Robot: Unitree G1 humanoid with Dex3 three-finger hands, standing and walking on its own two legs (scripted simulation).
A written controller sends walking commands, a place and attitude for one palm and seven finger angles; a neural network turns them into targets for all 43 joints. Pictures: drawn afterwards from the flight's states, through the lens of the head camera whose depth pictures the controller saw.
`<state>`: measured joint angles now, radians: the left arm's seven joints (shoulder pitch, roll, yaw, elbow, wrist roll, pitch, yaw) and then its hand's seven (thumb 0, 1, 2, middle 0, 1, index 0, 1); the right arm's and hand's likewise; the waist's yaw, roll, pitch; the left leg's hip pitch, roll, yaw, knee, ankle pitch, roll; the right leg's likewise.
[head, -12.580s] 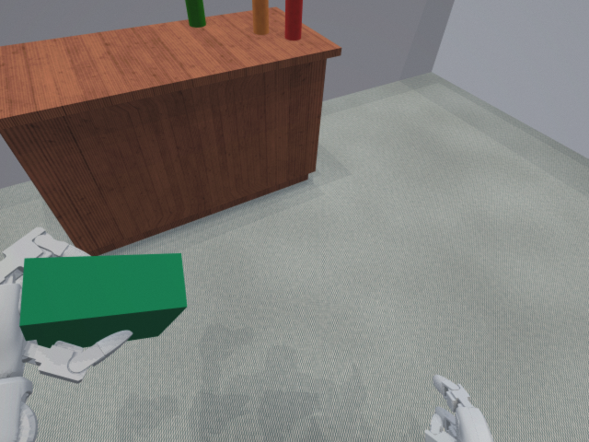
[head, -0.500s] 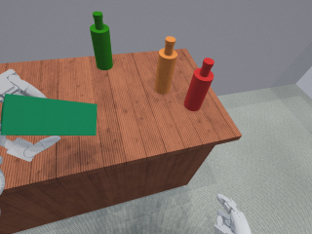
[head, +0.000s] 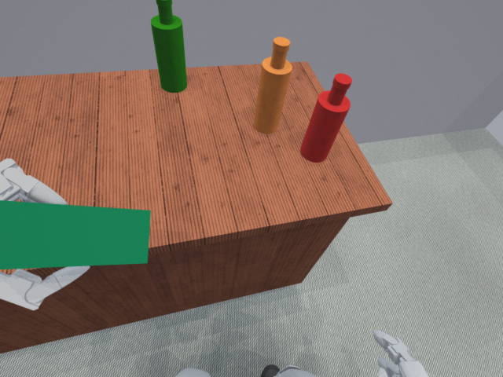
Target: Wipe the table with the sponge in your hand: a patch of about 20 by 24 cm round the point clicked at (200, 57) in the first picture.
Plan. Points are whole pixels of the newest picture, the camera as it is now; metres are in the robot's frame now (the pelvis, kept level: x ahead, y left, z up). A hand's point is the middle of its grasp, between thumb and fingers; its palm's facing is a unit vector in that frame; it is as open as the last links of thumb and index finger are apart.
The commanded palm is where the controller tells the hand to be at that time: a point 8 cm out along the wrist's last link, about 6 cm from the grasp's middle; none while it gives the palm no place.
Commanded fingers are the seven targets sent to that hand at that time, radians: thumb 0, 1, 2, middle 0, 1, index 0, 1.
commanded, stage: come to a stop and stand still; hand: left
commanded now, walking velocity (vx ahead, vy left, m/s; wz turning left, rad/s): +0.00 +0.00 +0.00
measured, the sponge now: (90, 237) +0.23 +0.23 +0.14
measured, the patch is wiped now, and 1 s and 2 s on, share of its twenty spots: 0.00 0.00 0.00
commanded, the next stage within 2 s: look again from close up in 1.56 s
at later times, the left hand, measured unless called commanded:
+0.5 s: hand (23, 212) +0.22 +0.27 +0.19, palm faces +0.41 -0.79 -0.46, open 9.9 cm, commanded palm +0.15 +0.28 +0.19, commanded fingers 0.00 0.10 1.30 -1.20 -1.60 -1.20 -1.60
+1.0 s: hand (86, 190) +0.26 +0.23 +0.18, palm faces +0.33 -0.86 -0.39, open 9.9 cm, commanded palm +0.20 +0.27 +0.19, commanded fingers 0.00 0.10 1.30 -1.20 -1.60 -1.20 -1.60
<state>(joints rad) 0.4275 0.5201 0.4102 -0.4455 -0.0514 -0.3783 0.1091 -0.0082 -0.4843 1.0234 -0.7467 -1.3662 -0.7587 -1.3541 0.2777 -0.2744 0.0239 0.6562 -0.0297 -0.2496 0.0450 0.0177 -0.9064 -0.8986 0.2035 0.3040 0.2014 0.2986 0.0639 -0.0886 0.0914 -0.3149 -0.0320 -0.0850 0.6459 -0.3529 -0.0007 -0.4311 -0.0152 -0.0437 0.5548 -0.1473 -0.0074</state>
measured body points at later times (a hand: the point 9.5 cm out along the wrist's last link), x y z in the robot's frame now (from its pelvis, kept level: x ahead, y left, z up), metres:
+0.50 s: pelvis -0.02 +0.00 +0.00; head +0.02 +0.05 +0.45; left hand +0.19 +0.31 +0.22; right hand +0.14 -0.21 -0.08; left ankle -0.01 +0.12 -0.72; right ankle +0.09 -0.12 -0.72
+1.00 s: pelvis +0.03 +0.00 +0.01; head +0.06 +0.01 +0.46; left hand +0.24 +0.27 +0.20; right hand +0.18 -0.25 -0.06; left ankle -0.01 +0.12 -0.72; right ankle +0.09 -0.12 -0.73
